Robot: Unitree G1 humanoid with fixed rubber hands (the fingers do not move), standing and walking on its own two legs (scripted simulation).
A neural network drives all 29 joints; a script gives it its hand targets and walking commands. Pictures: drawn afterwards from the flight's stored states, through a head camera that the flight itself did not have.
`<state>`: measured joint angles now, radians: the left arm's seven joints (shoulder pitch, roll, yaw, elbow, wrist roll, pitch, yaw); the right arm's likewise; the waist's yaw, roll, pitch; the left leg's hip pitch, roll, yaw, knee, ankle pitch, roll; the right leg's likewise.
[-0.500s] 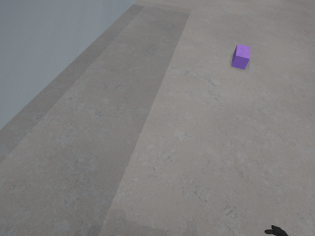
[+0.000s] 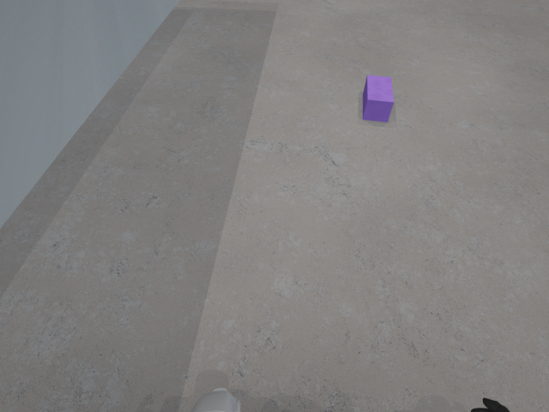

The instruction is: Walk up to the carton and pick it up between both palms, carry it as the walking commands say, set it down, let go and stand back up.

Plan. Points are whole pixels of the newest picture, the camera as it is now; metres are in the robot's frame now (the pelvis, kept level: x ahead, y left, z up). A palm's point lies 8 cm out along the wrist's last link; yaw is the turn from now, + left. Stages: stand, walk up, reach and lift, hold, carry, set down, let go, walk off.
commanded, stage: walk up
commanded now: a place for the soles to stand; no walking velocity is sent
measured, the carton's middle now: (377, 98) +1.99 -0.53 -0.69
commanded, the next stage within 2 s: none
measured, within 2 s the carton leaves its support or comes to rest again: neither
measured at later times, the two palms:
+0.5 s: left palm (168, 213) +0.50 +0.27 -0.09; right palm (529, 364) +0.23 -0.37 -0.07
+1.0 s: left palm (189, 188) +0.62 +0.26 -0.13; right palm (475, 199) +0.58 -0.41 -0.08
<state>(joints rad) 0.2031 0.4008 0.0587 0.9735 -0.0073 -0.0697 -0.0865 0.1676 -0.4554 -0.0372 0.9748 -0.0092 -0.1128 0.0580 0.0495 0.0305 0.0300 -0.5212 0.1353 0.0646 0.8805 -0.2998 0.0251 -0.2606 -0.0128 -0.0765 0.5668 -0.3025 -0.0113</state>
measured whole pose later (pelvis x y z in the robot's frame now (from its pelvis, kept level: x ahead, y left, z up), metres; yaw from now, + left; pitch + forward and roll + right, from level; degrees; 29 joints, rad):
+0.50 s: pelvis +0.28 -0.01 +0.00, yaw -8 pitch -1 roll +2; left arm -0.01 0.46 0.08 0.97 0.02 -0.03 -0.14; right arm 0.33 -0.48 -0.08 0.98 -0.01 -0.13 0.03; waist -0.06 -0.08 0.07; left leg -0.03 0.08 0.23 0.46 -0.38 -0.05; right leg -0.55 -0.11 -0.05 0.60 -0.10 -0.01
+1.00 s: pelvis +0.54 -0.06 -0.02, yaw -8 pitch +0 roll +0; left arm 0.29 0.44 0.08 0.97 0.02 -0.05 -0.07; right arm 0.25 -0.45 -0.08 0.92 -0.02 -0.13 0.05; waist 0.03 -0.05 0.00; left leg -0.50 0.06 0.09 0.67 -0.17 0.04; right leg -0.32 -0.03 -0.05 0.92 -0.44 -0.05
